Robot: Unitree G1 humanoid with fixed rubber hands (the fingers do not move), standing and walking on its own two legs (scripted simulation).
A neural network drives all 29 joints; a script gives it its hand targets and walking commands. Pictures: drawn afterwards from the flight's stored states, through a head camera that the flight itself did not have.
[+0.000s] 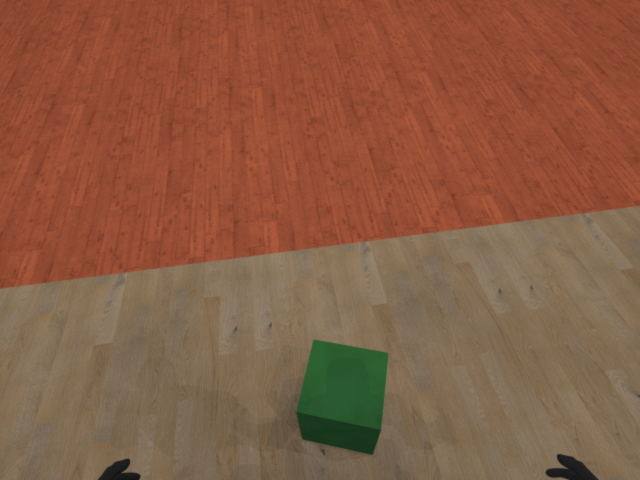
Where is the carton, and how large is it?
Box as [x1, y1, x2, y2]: [296, 339, 387, 454]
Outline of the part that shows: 313,339 296,412 302,438 372,454 381,425 387,353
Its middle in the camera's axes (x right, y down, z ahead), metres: +0.07 +0.45 +1.11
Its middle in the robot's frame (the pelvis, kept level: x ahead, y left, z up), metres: +0.44 -0.03 -0.66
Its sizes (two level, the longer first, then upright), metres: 0.210 0.200 0.250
